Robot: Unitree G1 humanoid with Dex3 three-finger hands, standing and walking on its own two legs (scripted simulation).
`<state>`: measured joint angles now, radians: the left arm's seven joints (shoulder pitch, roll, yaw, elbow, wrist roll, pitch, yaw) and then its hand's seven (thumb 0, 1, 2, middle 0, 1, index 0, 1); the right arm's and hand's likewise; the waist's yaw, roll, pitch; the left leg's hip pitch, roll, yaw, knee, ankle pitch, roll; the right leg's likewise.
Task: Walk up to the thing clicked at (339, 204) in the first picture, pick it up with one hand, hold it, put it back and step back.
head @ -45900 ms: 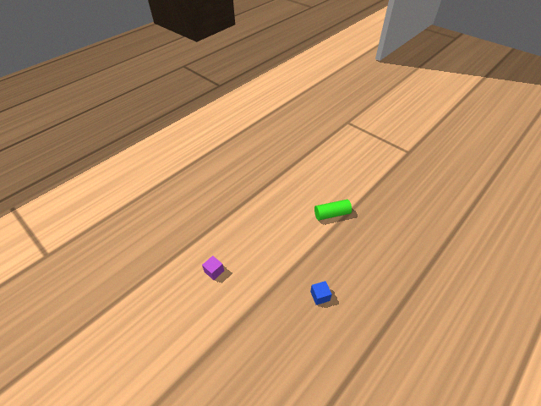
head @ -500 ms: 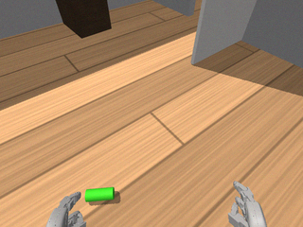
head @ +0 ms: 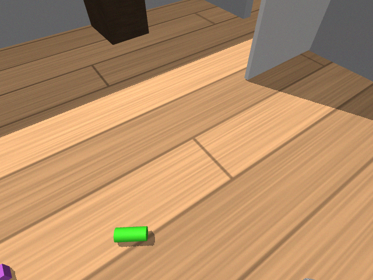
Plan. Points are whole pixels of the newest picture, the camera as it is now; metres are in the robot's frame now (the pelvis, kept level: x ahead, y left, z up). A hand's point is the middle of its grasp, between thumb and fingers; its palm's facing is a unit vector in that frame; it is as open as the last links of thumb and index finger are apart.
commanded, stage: stand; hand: left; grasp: from above
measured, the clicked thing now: (131, 234) +0.45 +0.31 -0.72
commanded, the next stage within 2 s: none
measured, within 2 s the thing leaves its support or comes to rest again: neither
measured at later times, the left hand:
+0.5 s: hand out of the picture +0.04 +0.24 -0.14, palm faces +0.02 -0.94 -0.34, open 7.4 cm
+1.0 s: hand out of the picture +0.06 +0.22 -0.14, palm faces +0.00 -0.94 -0.33, open 7.4 cm
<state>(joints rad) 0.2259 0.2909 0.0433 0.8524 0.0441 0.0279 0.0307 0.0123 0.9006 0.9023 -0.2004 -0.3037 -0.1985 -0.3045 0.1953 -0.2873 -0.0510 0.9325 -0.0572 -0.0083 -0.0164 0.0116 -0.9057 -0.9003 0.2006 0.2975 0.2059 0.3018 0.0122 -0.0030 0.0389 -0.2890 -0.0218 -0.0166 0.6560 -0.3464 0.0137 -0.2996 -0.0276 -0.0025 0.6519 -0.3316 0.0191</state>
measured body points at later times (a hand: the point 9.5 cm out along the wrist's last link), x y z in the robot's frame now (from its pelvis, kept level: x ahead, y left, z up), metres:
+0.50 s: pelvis -0.01 +0.00 +0.02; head -0.02 -0.01 +0.47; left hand +0.04 +0.29 -0.11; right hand +0.05 -0.28 -0.13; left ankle +0.00 +0.11 -0.72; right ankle +0.01 -0.13 -0.72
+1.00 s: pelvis +0.00 -0.01 +0.02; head +0.00 -0.02 +0.47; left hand +0.06 +0.27 -0.11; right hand +0.05 -0.30 -0.12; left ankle +0.00 +0.11 -0.72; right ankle +0.01 -0.13 -0.72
